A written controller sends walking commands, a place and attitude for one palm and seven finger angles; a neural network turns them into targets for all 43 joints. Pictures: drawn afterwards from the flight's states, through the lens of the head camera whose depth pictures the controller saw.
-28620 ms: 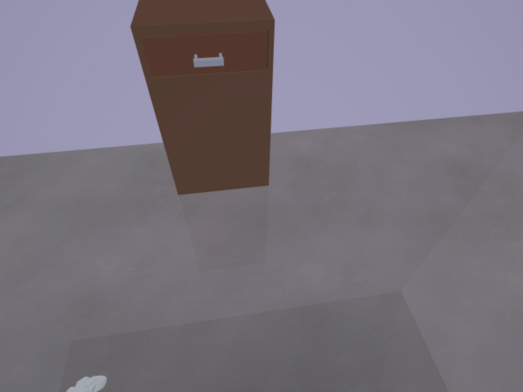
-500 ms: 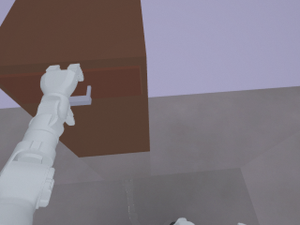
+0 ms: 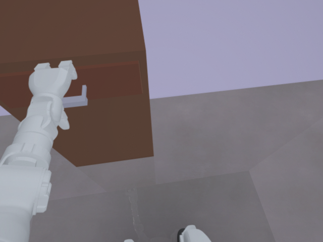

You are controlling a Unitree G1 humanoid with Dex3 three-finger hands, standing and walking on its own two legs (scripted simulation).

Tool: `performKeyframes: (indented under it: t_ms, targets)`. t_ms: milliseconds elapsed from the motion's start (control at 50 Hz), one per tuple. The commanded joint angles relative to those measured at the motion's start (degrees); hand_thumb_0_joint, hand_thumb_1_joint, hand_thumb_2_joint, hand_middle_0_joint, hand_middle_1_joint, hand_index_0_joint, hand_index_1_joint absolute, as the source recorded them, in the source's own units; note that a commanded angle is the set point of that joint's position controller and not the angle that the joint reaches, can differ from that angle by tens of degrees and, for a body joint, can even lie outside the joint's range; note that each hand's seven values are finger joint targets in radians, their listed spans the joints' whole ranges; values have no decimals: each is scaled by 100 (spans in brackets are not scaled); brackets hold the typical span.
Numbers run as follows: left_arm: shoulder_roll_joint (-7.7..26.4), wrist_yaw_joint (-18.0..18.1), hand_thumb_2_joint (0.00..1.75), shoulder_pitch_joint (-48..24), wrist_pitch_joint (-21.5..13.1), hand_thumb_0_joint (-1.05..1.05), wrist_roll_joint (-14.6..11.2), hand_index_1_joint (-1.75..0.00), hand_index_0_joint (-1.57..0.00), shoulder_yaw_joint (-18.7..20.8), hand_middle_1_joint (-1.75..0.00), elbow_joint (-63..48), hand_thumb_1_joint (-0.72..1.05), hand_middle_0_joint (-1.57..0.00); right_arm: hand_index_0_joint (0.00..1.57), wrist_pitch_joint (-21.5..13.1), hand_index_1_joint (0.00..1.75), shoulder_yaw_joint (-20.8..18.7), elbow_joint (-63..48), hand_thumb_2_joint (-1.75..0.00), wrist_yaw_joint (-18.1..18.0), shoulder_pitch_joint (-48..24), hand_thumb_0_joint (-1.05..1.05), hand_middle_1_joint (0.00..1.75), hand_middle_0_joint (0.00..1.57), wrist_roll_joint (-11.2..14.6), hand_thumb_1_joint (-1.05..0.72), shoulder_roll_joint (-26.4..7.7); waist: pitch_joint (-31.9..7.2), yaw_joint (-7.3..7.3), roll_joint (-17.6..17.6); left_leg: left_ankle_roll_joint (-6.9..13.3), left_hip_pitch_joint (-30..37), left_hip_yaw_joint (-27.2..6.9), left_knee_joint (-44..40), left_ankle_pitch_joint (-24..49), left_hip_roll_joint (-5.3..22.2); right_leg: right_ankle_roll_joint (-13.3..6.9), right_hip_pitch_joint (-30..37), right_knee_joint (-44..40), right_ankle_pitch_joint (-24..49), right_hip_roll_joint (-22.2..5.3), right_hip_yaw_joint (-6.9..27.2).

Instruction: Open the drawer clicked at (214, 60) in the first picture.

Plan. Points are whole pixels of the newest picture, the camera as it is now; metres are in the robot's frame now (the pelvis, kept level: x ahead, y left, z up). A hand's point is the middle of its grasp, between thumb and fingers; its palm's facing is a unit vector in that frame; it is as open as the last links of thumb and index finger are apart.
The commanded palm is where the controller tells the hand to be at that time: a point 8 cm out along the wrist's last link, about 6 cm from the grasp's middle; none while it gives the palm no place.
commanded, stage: re-aim the fingers above the handle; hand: left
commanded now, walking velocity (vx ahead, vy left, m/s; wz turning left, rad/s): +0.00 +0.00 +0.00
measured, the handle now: (68, 96) +0.53 +0.25 -0.02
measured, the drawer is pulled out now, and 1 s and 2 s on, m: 0.01 0.00 0.00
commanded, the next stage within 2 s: lower the fingers behind the handle in 1.42 s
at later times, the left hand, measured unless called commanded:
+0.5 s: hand (60, 93) +0.49 +0.25 +0.04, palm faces -0.04 +0.00 -1.00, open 13.6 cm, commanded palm +0.48 +0.25 +0.10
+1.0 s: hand (60, 93) +0.50 +0.25 +0.04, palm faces -0.05 +0.00 -1.00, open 13.7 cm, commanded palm +0.48 +0.26 +0.09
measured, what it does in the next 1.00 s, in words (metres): stands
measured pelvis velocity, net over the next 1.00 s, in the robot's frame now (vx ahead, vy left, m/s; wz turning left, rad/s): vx -0.01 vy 0.00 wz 0.00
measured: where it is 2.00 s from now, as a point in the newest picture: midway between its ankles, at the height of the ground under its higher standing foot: outside the picture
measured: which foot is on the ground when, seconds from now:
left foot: down 0.00-1.00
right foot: down 0.00-1.00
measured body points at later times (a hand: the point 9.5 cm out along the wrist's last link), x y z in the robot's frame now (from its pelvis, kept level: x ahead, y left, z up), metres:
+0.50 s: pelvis +0.00 +0.01 +0.00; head +0.11 +0.00 +0.43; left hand +0.49 +0.24 +0.10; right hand +0.02 -0.27 -0.13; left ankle -0.04 +0.12 -0.71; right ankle +0.03 -0.13 -0.71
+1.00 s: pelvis -0.01 +0.00 -0.01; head +0.11 -0.01 +0.43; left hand +0.49 +0.24 +0.09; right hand +0.00 -0.28 -0.14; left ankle -0.04 +0.12 -0.71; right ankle +0.03 -0.13 -0.71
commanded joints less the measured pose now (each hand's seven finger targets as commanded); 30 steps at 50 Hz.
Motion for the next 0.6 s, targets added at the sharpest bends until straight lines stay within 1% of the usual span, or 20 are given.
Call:
performKeyframes:
  t_ms: [0, 20, 60, 80, 100, 120, 180, 200, 220, 240, 280, 300, 320, 360, 420, 440, 480, 520, 560, 580]
  targets:
    - [1681, 236, 30, -2549, -74, 0, 4, -120, -30, 367, -120, -1189, -50, -30, 20, -181, 30, -294, -412, -90, -56, 676, 0, 30, 20, 1, -90, -940, -2559, 101, 269, 168, 756, 30, -409, 1916, -267, -176, 1868, -242, 1485, 222, -134]
    - [1725, 239, 30, -2419, -77, 0, 20, -120, -30, 415, -120, -1075, -50, -30, 20, -172, 30, -290, -389, -90, -64, 651, 0, 30, 20, -16, -90, -944, -2535, 119, 183, 170, 733, 44, -378, 1948, -261, -175, 1855, -228, 1493, 219, -143]
    - [1616, 249, 30, -2627, -77, 0, 22, -120, -30, 320, -120, -1000, -50, -30, 20, -176, 30, -294, -371, -90, -56, 717, 0, 30, 20, -6, -90, -951, -2405, -16, 47, 166, 679, -11, -364, 1907, -244, -173, 1694, -244, 1418, 238, -166]
    - [1506, 266, 30, -2578, -88, 0, 33, -120, -30, 220, -120, -987, -50, -30, 20, -195, 30, -301, -369, -90, -64, 715, 0, 30, 20, -6, -90, -937, -2362, -20, 102, 167, 684, 5, -363, 1855, -239, -159, 1615, -249, 1347, 229, -173]
    - [1586, 281, 30, -2558, -87, 0, 5, -120, -30, 320, -120, -1034, -50, -30, 20, -194, 30, -301, -364, -90, -43, 736, 0, 30, 20, -2, -90, -953, -2465, 48, 171, 152, 728, -18, -364, 1854, -243, -178, 1616, -221, 1319, 242, -174]
    - [1375, 297, 30, -2611, -75, 0, 27, -120, -30, 157, -120, -992, -50, -30, 20, -212, 30, -304, -377, -90, -55, 724, 0, 30, 20, -16, -90, -926, -2429, -27, 114, 166, 769, -15, -354, 1903, -236, -173, 1567, -241, 1327, 242, -197]
    - [1563, 323, 30, -2672, -76, 0, 23, -120, -30, 293, -120, -1048, -50, -30, 20, -197, 30, -300, -343, -90, -40, 759, 0, 30, 20, -24, -90, -944, -2578, 18, 204, 149, 852, -58, -311, 2088, -229, -183, 1556, -175, 1395, 248, -207]
    - [1407, 336, 30, -2774, -69, 0, 24, -120, -30, 200, -120, -1152, -50, -30, 20, -208, 30, -314, -362, -90, -25, 772, 0, 30, 20, -27, -90, -925, -2589, -5, 321, 129, 919, -67, -311, 2151, -223, -190, 1499, -165, 1412, 256, -225]
    - [1255, 347, 30, -2722, -47, 0, 41, -120, -30, 102, -120, -1081, -50, -30, 20, -216, 30, -318, -353, -90, -23, 763, 0, 30, 20, -26, -90, -908, -2552, -15, 197, 135, 937, -81, -309, 2168, -218, -192, 1475, -187, 1380, 262, -248]
    - [1385, 361, 30, -2701, -21, 0, 22, -120, -30, 221, -120, -1099, -50, -30, 20, -208, 30, -320, -337, -90, -7, 775, 0, 30, 20, -21, -90, -933, -2558, 11, 264, 121, 979, -92, -314, 2205, -204, -195, 1458, -177, 1383, 267, -244]
    - [1298, 374, 30, -2841, -13, 0, 25, -120, -30, 143, -120, -1200, -50, -30, 20, -205, 30, -326, -332, -90, -14, 767, 0, 30, 20, -43, -90, -911, -2625, -17, 319, 131, 1054, -79, -286, 2363, -205, -188, 1485, -186, 1491, 255, -244]
    - [1409, 373, 30, -2691, 23, 0, 3, -120, -30, 266, -120, -1178, -50, -30, 20, -184, 30, -325, -333, -90, 5, 771, 0, 30, 20, -25, -90, -928, -2666, 47, 308, 110, 1073, -108, -295, 2412, -204, -200, 1524, -153, 1518, 270, -247]
    - [1119, 361, 30, -2696, 63, 0, 19, -120, -30, 26, -120, -1088, -50, -30, 20, -192, 30, -311, -354, -90, 5, 736, 0, 30, 20, -34, -90, -894, -2503, -12, 299, 115, 1044, -102, -315, 2348, -210, -200, 1454, -199, 1434, 272, -278]
    - [1775, 369, 30, -3104, 103, 0, 30, -120, -30, 408, -120, -1023, -50, -30, 20, -145, 30, -279, -264, -90, -30, 738, 0, 30, 20, -37, -90, -1004, -2393, -91, 68, 143, 865, -105, -281, 2202, -210, -177, 1444, -185, 1440, 257, -234]
    - [1746, 324, 30, -3017, 163, 0, 58, -120, -30, 301, -120, -792, -50, -30, 20, -145, 30, -228, -306, -90, -57, 732, 0, 30, 20, -27, -90, -975, -2308, -89, 123, 159, 676, -73, -302, 1964, -254, -167, 1463, -188, 1322, 225, -229]
    - [1905, 311, 30, -3040, 170, 0, 52, -120, -30, 405, -120, -815, -50, -30, 20, -134, 30, -219, -313, -90, -48, 747, 0, 30, 20, -27, -90, -992, -2380, -51, 230, 148, 664, -63, -292, 1989, -257, -168, 1500, -155, 1375, 222, -210]
    - [1746, 275, 30, -3067, 158, 0, 81, -120, -30, 258, -120, -774, -50, -30, 20, -124, 30, -222, -345, -90, -59, 770, 0, 30, 20, -36, -90, -950, -2473, -93, 276, 150, 721, -54, -245, 2108, -256, -164, 1483, -135, 1453, 219, -222]
    - [1641, 240, 30, -3040, 150, 0, 68, -120, -30, 186, -120, -724, -50, -30, 20, -123, 30, -234, -376, -90, -61, 794, 0, 30, 20, -29, -90, -959, -2459, -131, 142, 154, 724, -66, -207, 2128, -243, -159, 1410, -136, 1454, 235, -227]
    - [1856, 222, 30, -3021, 125, 0, 13, -120, -30, 388, -120, -785, -50, -30, 20, -88, 30, -245, -377, -90, -50, 820, 0, 30, 20, -31, -90, -994, -2659, -92, 0, 163, 721, -55, -186, 2203, -249, -149, 1606, -117, 1612, 235, -196]
    - [1817, 207, 30, -3018, 136, 0, 26, -120, -30, 301, -120, -718, -50, -30, 20, -81, 30, -223, -378, -90, -62, 805, 0, 30, 20, -29, -90, -976, -2555, -109, 98, 164, 627, -25, -203, 2112, -263, -132, 1600, -126, 1593, 211, -188]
